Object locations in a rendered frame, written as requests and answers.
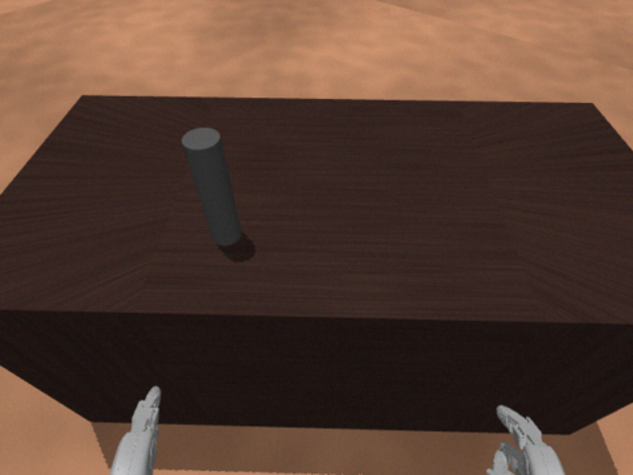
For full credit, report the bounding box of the right robot hand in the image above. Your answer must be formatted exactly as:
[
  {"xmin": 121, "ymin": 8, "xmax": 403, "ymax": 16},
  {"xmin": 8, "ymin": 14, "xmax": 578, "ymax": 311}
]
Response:
[{"xmin": 487, "ymin": 405, "xmax": 566, "ymax": 475}]

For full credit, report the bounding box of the left robot hand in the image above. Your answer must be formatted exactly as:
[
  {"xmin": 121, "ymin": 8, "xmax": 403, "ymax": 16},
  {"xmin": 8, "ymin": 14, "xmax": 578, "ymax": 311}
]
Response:
[{"xmin": 110, "ymin": 386, "xmax": 161, "ymax": 475}]

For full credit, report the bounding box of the can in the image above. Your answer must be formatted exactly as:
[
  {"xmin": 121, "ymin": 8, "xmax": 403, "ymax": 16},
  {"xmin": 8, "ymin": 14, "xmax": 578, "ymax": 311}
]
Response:
[{"xmin": 182, "ymin": 128, "xmax": 241, "ymax": 245}]

